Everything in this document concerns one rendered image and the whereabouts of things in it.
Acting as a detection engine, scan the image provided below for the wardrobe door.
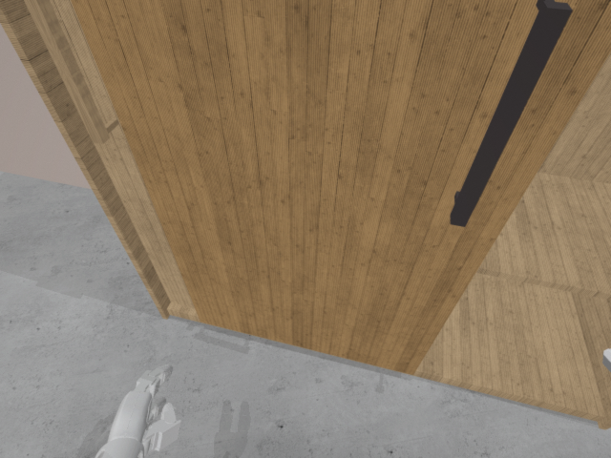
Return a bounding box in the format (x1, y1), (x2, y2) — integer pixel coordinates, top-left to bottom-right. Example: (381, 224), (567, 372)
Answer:
(71, 0), (611, 375)
(50, 0), (195, 308)

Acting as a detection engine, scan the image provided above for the left robot forearm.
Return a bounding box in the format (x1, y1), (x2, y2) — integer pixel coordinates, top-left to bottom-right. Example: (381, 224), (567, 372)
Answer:
(95, 438), (144, 458)

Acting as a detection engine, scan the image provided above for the left robot hand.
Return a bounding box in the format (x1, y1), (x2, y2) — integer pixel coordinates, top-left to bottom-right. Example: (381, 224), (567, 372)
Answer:
(107, 364), (180, 457)

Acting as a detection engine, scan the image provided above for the handle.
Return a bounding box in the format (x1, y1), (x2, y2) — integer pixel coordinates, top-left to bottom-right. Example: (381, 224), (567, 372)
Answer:
(451, 0), (572, 227)
(24, 0), (110, 144)

